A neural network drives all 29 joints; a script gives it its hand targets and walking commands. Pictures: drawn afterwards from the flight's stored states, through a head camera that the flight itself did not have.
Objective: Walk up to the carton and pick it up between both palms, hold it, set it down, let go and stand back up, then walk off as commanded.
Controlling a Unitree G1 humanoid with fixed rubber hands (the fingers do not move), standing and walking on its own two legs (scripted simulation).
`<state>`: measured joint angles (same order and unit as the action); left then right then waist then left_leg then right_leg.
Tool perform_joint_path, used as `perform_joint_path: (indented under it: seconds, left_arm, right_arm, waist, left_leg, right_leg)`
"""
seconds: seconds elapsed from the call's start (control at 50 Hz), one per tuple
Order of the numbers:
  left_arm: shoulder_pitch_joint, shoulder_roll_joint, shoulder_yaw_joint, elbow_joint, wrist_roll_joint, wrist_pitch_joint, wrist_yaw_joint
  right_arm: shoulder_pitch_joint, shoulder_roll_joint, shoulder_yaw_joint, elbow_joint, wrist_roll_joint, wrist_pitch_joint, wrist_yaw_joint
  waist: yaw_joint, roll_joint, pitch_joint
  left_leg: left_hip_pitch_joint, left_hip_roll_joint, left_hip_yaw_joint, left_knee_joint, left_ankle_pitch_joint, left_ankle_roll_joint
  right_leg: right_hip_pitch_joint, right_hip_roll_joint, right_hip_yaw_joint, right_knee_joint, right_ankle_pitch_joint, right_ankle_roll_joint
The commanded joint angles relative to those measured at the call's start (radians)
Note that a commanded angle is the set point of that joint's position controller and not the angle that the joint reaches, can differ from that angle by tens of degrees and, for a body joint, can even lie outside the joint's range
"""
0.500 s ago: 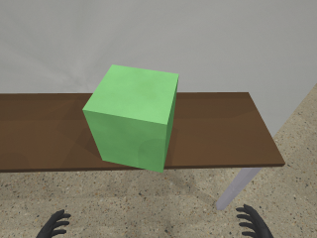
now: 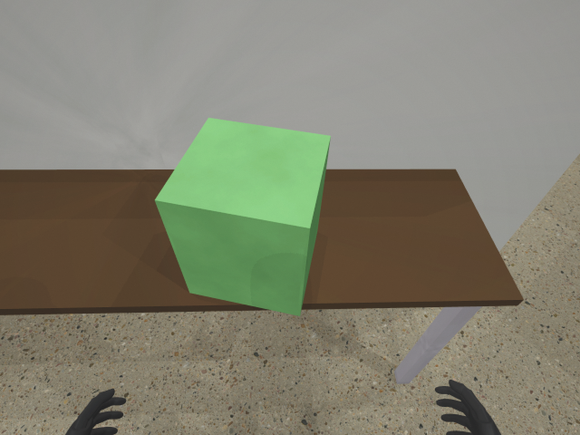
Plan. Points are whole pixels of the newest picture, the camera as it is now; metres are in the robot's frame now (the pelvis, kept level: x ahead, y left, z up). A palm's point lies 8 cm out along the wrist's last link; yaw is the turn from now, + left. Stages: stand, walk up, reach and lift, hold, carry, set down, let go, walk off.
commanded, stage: stand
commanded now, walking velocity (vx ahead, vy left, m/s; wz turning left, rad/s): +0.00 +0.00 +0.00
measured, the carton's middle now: (255, 219) +0.46 +0.06 +0.01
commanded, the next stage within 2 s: walk up in 1.08 s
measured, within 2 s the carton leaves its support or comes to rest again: neither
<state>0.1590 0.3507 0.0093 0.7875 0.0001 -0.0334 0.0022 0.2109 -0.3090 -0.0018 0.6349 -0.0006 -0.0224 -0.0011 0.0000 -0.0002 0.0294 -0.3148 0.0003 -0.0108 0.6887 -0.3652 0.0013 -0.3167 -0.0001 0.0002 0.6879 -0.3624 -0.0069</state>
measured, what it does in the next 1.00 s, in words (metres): stands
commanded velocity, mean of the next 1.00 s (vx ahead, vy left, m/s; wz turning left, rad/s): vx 0.00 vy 0.00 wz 0.00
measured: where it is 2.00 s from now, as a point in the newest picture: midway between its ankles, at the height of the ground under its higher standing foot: outside the picture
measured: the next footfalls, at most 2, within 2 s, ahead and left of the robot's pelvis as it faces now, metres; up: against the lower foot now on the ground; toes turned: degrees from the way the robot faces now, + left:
none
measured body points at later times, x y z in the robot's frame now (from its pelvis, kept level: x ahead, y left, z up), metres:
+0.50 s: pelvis -0.01 +0.00 +0.01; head +0.01 +0.01 +0.46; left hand +0.12 +0.30 -0.10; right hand +0.13 -0.27 -0.09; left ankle +0.00 +0.12 -0.72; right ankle +0.00 -0.12 -0.72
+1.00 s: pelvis -0.02 +0.00 +0.01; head -0.01 +0.01 +0.46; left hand +0.10 +0.30 -0.10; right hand +0.11 -0.27 -0.09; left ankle +0.00 +0.12 -0.72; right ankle +0.00 -0.12 -0.72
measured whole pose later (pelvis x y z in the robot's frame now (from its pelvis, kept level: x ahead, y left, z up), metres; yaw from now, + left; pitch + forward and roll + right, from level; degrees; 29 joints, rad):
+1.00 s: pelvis -0.02 +0.00 +0.01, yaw +0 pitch -1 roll +0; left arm 0.14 0.35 0.01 0.94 0.00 -0.03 0.00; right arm 0.21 -0.31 0.00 0.76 0.00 -0.03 0.00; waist 0.00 0.00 0.03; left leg -0.27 0.00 -0.01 0.54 -0.26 0.01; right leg -0.26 0.00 0.00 0.52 -0.25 0.00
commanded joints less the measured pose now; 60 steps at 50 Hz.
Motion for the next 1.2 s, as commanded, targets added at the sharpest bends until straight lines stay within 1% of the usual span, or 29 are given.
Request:
perform_joint_path:
  seconds: [0.0,0.02,0.04,0.08,0.1,0.12,0.14,0.16,0.22,0.26,0.3,0.4,0.42,0.5,0.52,0.56,0.6,0.62,0.68,0.74,0.76,0.78,0.8,0.9,0.92,1.04,1.08,1.18]
  left_arm:
    - [-0.056,0.202,0.048,-0.051,0.018,-0.03,0.005]
    - [-0.051,0.202,0.048,-0.046,0.016,-0.029,0.004]
    - [-0.05,0.204,0.047,-0.041,0.018,-0.029,0.004]
    - [-0.047,0.202,0.049,-0.034,0.016,-0.028,0.003]
    - [-0.051,0.203,0.047,-0.031,0.016,-0.027,0.003]
    - [-0.053,0.2,0.047,-0.029,0.017,-0.028,0.003]
    - [-0.05,0.202,0.046,-0.03,0.015,-0.028,0.002]
    - [-0.052,0.201,0.045,-0.022,0.015,-0.028,0.002]
    - [-0.056,0.204,0.046,-0.016,0.016,-0.026,0.002]
    - [-0.055,0.204,0.045,-0.009,0.014,-0.027,0.002]
    - [-0.056,0.202,0.044,-0.001,0.016,-0.025,0.002]
    - [-0.052,0.202,0.043,0.017,0.015,-0.027,-0.001]
    - [-0.057,0.2,0.041,0.018,0.016,-0.028,0.0]
    - [-0.059,0.201,0.041,0.029,0.013,-0.026,-0.002]
    - [-0.065,0.199,0.039,0.033,0.015,-0.025,0.0]
    - [-0.056,0.199,0.041,0.042,0.014,-0.025,-0.002]
    - [-0.064,0.197,0.039,0.047,0.014,-0.026,-0.003]
    - [-0.059,0.194,0.037,0.049,0.013,-0.026,-0.004]
    - [-0.069,0.196,0.036,0.061,0.016,-0.026,-0.004]
    - [-0.066,0.194,0.036,0.069,0.016,-0.026,-0.004]
    - [-0.068,0.195,0.034,0.076,0.016,-0.024,-0.004]
    - [-0.065,0.197,0.036,0.078,0.013,-0.026,-0.005]
    - [-0.068,0.198,0.035,0.082,0.015,-0.026,-0.005]
    - [-0.066,0.194,0.032,0.098,0.012,-0.024,-0.006]
    - [-0.073,0.199,0.032,0.101,0.014,-0.023,-0.005]
    - [-0.072,0.198,0.031,0.123,0.014,-0.023,-0.006]
    - [-0.069,0.191,0.028,0.13,0.013,-0.022,-0.007]
    - [-0.077,0.197,0.029,0.14,0.012,-0.023,-0.007]
  right_arm:
    - [-0.06,-0.235,-0.073,0.017,-0.017,-0.035,-0.009]
    - [-0.061,-0.235,-0.075,0.015,-0.016,-0.037,-0.009]
    - [-0.06,-0.239,-0.075,0.016,-0.017,-0.036,-0.009]
    - [-0.058,-0.239,-0.074,0.025,-0.017,-0.039,-0.009]
    - [-0.059,-0.239,-0.074,0.025,-0.018,-0.039,-0.009]
    - [-0.062,-0.239,-0.072,0.03,-0.016,-0.039,-0.008]
    - [-0.063,-0.239,-0.073,0.031,-0.017,-0.039,-0.009]
    - [-0.064,-0.236,-0.072,0.033,-0.015,-0.04,-0.009]
    - [-0.066,-0.239,-0.071,0.04,-0.016,-0.038,-0.009]
    - [-0.059,-0.238,-0.071,0.046,-0.016,-0.039,-0.009]
    - [-0.062,-0.24,-0.071,0.05,-0.017,-0.041,-0.009]
    - [-0.057,-0.237,-0.07,0.063,-0.016,-0.039,-0.009]
    - [-0.059,-0.233,-0.069,0.064,-0.016,-0.038,-0.008]
    - [-0.058,-0.237,-0.069,0.074,-0.015,-0.038,-0.008]
    - [-0.064,-0.232,-0.066,0.078,-0.015,-0.037,-0.008]
    - [-0.065,-0.233,-0.065,0.083,-0.017,-0.038,-0.007]
    - [-0.066,-0.23,-0.064,0.089,-0.015,-0.04,-0.006]
    - [-0.067,-0.236,-0.065,0.092,-0.017,-0.039,-0.006]
    - [-0.073,-0.227,-0.064,0.099,-0.016,-0.038,-0.006]
    - [-0.071,-0.23,-0.063,0.108,-0.016,-0.038,-0.004]
    - [-0.07,-0.231,-0.064,0.111,-0.016,-0.038,-0.004]
    - [-0.064,-0.233,-0.063,0.115,-0.016,-0.037,-0.004]
    - [-0.062,-0.227,-0.063,0.121,-0.015,-0.037,-0.004]
    - [-0.063,-0.229,-0.06,0.135,-0.016,-0.039,-0.004]
    - [-0.066,-0.228,-0.061,0.14,-0.014,-0.039,-0.003]
    - [-0.066,-0.227,-0.057,0.157,-0.014,-0.037,-0.004]
    - [-0.07,-0.231,-0.056,0.161,-0.013,-0.038,-0.004]
    - [-0.068,-0.229,-0.054,0.175,-0.012,-0.037,-0.004]
  waist:
    - [0.006,0.004,-0.07]
    - [0.006,0.016,-0.071]
    - [0.005,0.006,-0.07]
    - [0.008,0.022,-0.08]
    - [0.009,0.014,-0.082]
    - [0.009,0.025,-0.078]
    - [0.011,0.023,-0.079]
    - [0.011,0.008,-0.086]
    - [0.005,0.025,-0.087]
    - [0.007,0.018,-0.081]
    - [0.008,0.028,-0.081]
    - [0.004,0.018,-0.09]
    - [0.004,0.025,-0.09]
    - [0.004,0.014,-0.1]
    - [0.003,0.034,-0.085]
    - [0.009,0.034,-0.086]
    - [0.009,0.022,-0.086]
    - [0.009,0.036,-0.085]
    - [0.003,0.031,-0.083]
    - [0.009,0.026,-0.087]
    - [0.005,0.018,-0.074]
    - [0.006,0.028,-0.083]
    - [0.004,0.023,-0.074]
    - [0.008,0.03,-0.084]
    - [0.004,0.03,-0.082]
    - [0.009,0.029,-0.068]
    - [0.009,0.043,-0.061]
    - [0.009,0.031,-0.081]
  left_leg:
    - [0.054,0.096,-0.097,-0.149,0.254,0.077]
    - [0.053,0.099,-0.101,-0.149,0.257,0.08]
    - [0.051,0.098,-0.102,-0.151,0.257,0.079]
    - [0.056,0.102,-0.106,-0.161,0.258,0.079]
    - [0.057,0.103,-0.105,-0.161,0.269,0.079]
    - [0.054,0.103,-0.107,-0.166,0.265,0.077]
    - [0.052,0.108,-0.111,-0.167,0.268,0.081]
    - [0.058,0.107,-0.111,-0.167,0.27,0.08]
    - [0.065,0.105,-0.104,-0.173,0.27,0.075]
    - [0.057,0.108,-0.112,-0.185,0.262,0.078]
    - [0.058,0.112,-0.114,-0.192,0.261,0.077]
    - [0.072,0.111,-0.11,-0.2,0.26,0.073]
    - [0.076,0.106,-0.106,-0.196,0.264,0.071]
    - [0.082,0.108,-0.108,-0.214,0.245,0.071]
    - [0.079,0.11,-0.11,-0.221,0.238,0.07]
    - [0.072,0.115,-0.116,-0.236,0.223,0.072]
    - [0.074,0.116,-0.119,-0.243,0.225,0.07]
    - [0.076,0.116,-0.119,-0.247,0.219,0.07]
    - [0.088,0.113,-0.113,-0.253,0.218,0.065]
    - [0.093,0.118,-0.117,-0.265,0.215,0.065]
    - [0.09,0.116,-0.115,-0.268,0.211,0.065]
    - [0.097,0.112,-0.111,-0.27,0.213,0.063]
    - [0.097,0.113,-0.113,-0.278,0.204,0.061]
    - [0.109,0.118,-0.117,-0.291,0.229,0.06]
    - [0.114,0.116,-0.112,-0.295,0.229,0.057]
    - [0.114,0.12,-0.118,-0.32,0.22,0.056]
    - [0.116,0.123,-0.119,-0.327,0.216,0.054]
    - [0.137,0.124,-0.116,-0.33,0.252,0.051]
  right_leg:
    - [0.054,-0.083,0.106,-0.115,0.257,-0.066]
    - [0.059,-0.082,0.103,-0.117,0.262,-0.064]
    - [0.063,-0.083,0.102,-0.119,0.26,-0.066]
    - [0.073,-0.081,0.099,-0.116,0.26,-0.064]
    - [0.075,-0.081,0.097,-0.114,0.264,-0.064]
    - [0.075,-0.081,0.099,-0.117,0.266,-0.064]
    - [0.082,-0.08,0.097,-0.117,0.269,-0.062]
    - [0.082,-0.082,0.1,-0.122,0.27,-0.062]
    - [0.081,-0.081,0.098,-0.128,0.267,-0.06]
    - [0.085,-0.081,0.099,-0.132,0.263,-0.06]
    - [0.09,-0.079,0.097,-0.137,0.257,-0.058]
    - [0.095,-0.085,0.1,-0.156,0.264,-0.057]
    - [0.095,-0.088,0.103,-0.16,0.269,-0.058]
    - [0.098,-0.087,0.104,-0.173,0.25,-0.057]
    - [0.092,-0.087,0.102,-0.177,0.244,-0.055]
    - [0.104,-0.085,0.101,-0.185,0.227,-0.054]
    - [0.11,-0.086,0.1,-0.191,0.232,-0.052]
    - [0.106,-0.086,0.105,-0.197,0.225,-0.052]
    - [0.108,-0.09,0.105,-0.214,0.233,-0.051]
    - [0.114,-0.09,0.104,-0.222,0.23,-0.05]
    - [0.111,-0.093,0.108,-0.231,0.231,-0.05]
    - [0.115,-0.094,0.109,-0.235,0.23,-0.048]
    - [0.113,-0.095,0.112,-0.239,0.222,-0.049]
    - [0.135,-0.094,0.106,-0.253,0.245,-0.046]
    - [0.132,-0.098,0.108,-0.26,0.245,-0.046]
    - [0.137,-0.095,0.103,-0.273,0.234,-0.04]
    - [0.14,-0.094,0.104,-0.28,0.238,-0.038]
    - [0.154,-0.099,0.108,-0.291,0.262,-0.037]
